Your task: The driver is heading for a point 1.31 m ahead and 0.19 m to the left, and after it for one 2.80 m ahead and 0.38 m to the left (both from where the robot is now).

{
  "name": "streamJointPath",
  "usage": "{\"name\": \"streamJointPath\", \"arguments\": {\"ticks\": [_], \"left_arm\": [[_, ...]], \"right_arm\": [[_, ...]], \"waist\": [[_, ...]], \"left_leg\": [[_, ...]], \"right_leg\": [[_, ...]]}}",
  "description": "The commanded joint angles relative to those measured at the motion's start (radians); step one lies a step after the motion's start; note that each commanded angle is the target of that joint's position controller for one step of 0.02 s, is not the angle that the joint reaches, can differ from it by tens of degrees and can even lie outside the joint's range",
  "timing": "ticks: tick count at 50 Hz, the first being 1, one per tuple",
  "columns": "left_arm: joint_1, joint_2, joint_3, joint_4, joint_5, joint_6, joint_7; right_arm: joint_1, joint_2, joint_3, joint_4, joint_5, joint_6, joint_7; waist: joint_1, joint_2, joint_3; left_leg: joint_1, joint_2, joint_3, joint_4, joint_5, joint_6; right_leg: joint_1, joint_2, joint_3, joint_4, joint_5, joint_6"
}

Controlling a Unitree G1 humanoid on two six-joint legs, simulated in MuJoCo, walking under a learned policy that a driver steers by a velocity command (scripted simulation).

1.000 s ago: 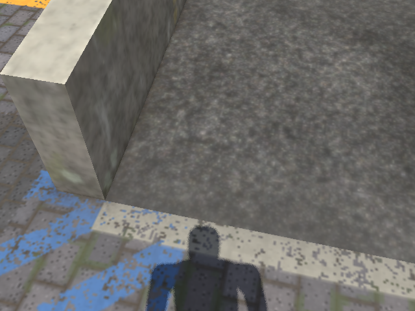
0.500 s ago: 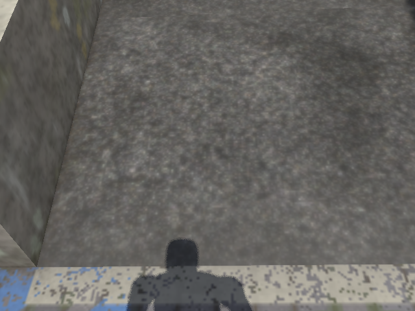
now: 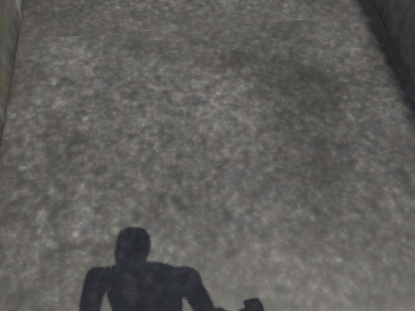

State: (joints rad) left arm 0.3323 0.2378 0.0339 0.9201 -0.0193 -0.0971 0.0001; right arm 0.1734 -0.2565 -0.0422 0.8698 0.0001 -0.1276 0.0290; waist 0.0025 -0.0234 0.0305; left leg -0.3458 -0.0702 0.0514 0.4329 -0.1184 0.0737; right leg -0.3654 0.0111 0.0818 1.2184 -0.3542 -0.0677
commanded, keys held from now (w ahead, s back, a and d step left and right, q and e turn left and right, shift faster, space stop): w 0.38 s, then w+q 0.18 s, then q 0.44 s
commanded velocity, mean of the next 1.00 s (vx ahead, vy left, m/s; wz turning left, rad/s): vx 0.38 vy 0.00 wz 0.22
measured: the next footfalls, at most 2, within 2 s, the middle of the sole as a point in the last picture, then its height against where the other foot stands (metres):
right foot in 0.38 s outside the picture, level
left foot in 0.86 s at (191, 273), level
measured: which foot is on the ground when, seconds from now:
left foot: down 0.00-0.40, up 0.42-0.84, down 0.86-1.00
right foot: up 0.00-0.36, down 0.38-0.88, up 0.90-1.00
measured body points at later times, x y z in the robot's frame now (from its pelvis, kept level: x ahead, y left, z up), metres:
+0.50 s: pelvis +0.28 -0.07 +0.00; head +0.31 -0.08 +0.45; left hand +0.43 +0.19 -0.10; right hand +0.30 -0.33 -0.14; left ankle +0.15 +0.08 -0.64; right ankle +0.35 -0.16 -0.73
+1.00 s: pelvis +0.46 -0.03 +0.01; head +0.50 -0.01 +0.46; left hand +0.52 +0.27 -0.11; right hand +0.68 -0.25 -0.09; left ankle +0.53 +0.07 -0.71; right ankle +0.40 -0.18 -0.62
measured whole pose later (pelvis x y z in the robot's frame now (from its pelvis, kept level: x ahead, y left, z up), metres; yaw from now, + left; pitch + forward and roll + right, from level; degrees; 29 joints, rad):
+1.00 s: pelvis +0.46 -0.03 +0.01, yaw +17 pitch +3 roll +0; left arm 0.13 0.29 0.04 0.80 0.00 -0.03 0.03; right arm 0.14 -0.27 -0.06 0.70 0.00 -0.01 0.01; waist -0.02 -0.02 0.05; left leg -0.50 -0.06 0.03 0.60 -0.29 0.06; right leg -0.47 -0.01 0.02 1.25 -0.51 0.03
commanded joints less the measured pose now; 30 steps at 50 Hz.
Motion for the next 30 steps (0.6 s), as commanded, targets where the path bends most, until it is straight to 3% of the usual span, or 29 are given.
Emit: {"name": "streamJointPath", "arguments": {"ticks": [1, 3, 6, 10, 14, 17, 18, 19, 20, 21, 22, 23, 25, 26, 28, 30], "left_arm": [[0.015, 0.078, 0.025, -0.075, 0.005, -0.01, 0.007], [0.006, 0.054, 0.02, -0.084, 0.008, 0.003, 0.01], [-0.12, 0.056, 0.016, -0.134, 0.022, 0.005, 0.015], [-0.265, 0.04, 0.005, -0.172, 0.014, -0.004, 0.005], [-0.375, 0.054, 0.002, -0.215, 0.0, -0.008, -0.013], [-0.355, 0.088, 0.012, -0.228, 0.002, -0.018, -0.028], [-0.279, 0.112, 0.026, -0.21, 0.006, -0.021, -0.027], [-0.119, 0.158, 0.052, -0.16, 0.007, -0.021, -0.021], [0.069, 0.254, 0.079, -0.124, 0.022, -0.021, -0.013], [0.173, 0.307, 0.096, -0.087, 0.016, -0.007, -0.018], [0.18, 0.204, 0.072, -0.088, 0.021, -0.008, -0.014], [0.067, 0.169, 0.056, -0.109, 0.022, -0.012, -0.01], [-0.093, 0.104, 0.034, -0.128, 0.024, -0.021, -0.014], [-0.118, 0.081, 0.028, -0.119, 0.03, -0.026, -0.018], [-0.11, 0.075, 0.029, -0.091, 0.036, -0.032, -0.021], [-0.106, 0.088, 0.03, -0.073, 0.048, -0.03, -0.012]], "right_arm": [[0.033, -0.065, -0.006, -0.027, -0.01, -0.01, 0.006], [0.064, -0.085, -0.009, -0.006, -0.002, -0.012, 0.003], [0.112, -0.129, -0.019, 0.012, 0.003, -0.002, -0.013], [0.178, -0.147, -0.02, 0.032, 0.016, 0.013, -0.023], [0.246, -0.151, -0.02, 0.062, 0.022, 0.03, -0.024], [0.23, -0.173, -0.028, 0.065, 0.022, 0.049, -0.031], [0.203, -0.18, -0.028, 0.058, 0.021, 0.054, -0.033], [0.192, -0.16, -0.02, 0.05, 0.014, 0.058, -0.034], [0.231, -0.092, 0.007, 0.025, -0.006, 0.05, -0.027], [0.34, 0.03, 0.046, 0.031, 0.006, 0.031, -0.015], [0.269, -0.092, 0.014, 0.045, 0.041, 0.016, -0.014], [0.151, -0.151, -0.006, 0.004, 0.058, 0.01, -0.017], [0.107, -0.123, -0.011, -0.006, 0.034, 0.025, -0.029], [0.135, -0.106, -0.015, 0.003, 0.03, 0.042, -0.031], [0.178, -0.057, -0.014, 0.022, 0.034, 0.071, -0.031], [0.154, -0.052, -0.019, 0.005, 0.029, 0.09, -0.038]], "waist": [[0.018, 0.057, -0.068], [0.025, 0.074, -0.039], [-0.004, 0.058, -0.006], [-0.053, 0.069, 0.006], [-0.088, 0.087, 0.033], [-0.045, 0.106, 0.016], [0.007, 0.11, -0.029], [0.08, 0.095, -0.127], [0.124, -0.03, -0.29], [0.104, -0.275, -0.443], [0.142, -0.154, -0.391], [0.119, -0.087, -0.214], [0.04, -0.044, -0.095], [0.005, -0.071, -0.074], [-0.021, -0.071, -0.054], [-0.033, -0.057, -0.011]], "left_leg": [[0.201, 0.284, -0.352, -0.28, 0.051, 0.181], [0.153, 0.272, -0.278, -0.31, 0.116, 0.192], [0.15, 0.264, -0.218, -0.335, 0.164, 0.189], [0.173, 0.223, -0.135, -0.32, 0.168, 0.138], [0.295, 0.281, -0.166, -0.273, 0.123, 0.128], [0.375, 0.323, -0.183, -0.194, 0.227, 0.103], [0.369, 0.303, -0.16, -0.105, 0.379, 0.085], [0.322, 0.248, -0.114, 0.078, 0.501, 0.058], [0.054, 0.178, -0.075, 0.408, 0.298, 0.014], [-0.309, 0.02, -0.062, 0.736, -0.381, -0.038], [-0.41, 0.049, -0.202, 0.875, -0.437, -0.021], [-0.467, 0.099, -0.189, 0.893, -0.341, -0.003], [-0.379, 0.179, -0.16, 0.806, -0.187, -0.023], [-0.317, 0.198, -0.16, 0.788, -0.153, -0.029], [-0.297, 0.189, -0.145, 0.832, -0.112, -0.04], [-0.339, 0.174, -0.15, 0.853, -0.081, -0.061]], "right_leg": [[-0.215, -0.13, 0.028, -0.011, 0.086, 0.005], [-0.234, -0.148, 0.001, -0.081, 0.104, 0.024], [-0.306, -0.16, -0.026, -0.256, 0.237, 0.058], [-0.243, -0.114, -0.072, -0.529, 0.426, 0.065], [-0.258, -0.09, -0.076, -0.64, 0.389, 0.049], [-0.192, -0.064, -0.086, -0.702, 0.277, 0.007], [-0.073, -0.033, -0.111, -0.728, 0.265, -0.012], [0.142, -0.016, -0.119, -0.74, 0.274, -0.041], [0.532, -0.216, 0.093, -0.7, 0.322, -0.13], [0.839, -0.438, 0.521, -0.823, 0.113, -0.261], [0.77, -0.427, 0.598, -0.913, -0.039, -0.23], [0.607, -0.395, 0.448, -0.94, -0.016, -0.175], [0.351, -0.321, 0.234, -1.009, 0.137, -0.143], [0.278, -0.282, 0.147, -1.042, 0.169, -0.12], [0.214, -0.256, 0.035, -1.073, 0.257, -0.116], [0.175, -0.257, -0.063, -1.069, 0.462, -0.123]]}}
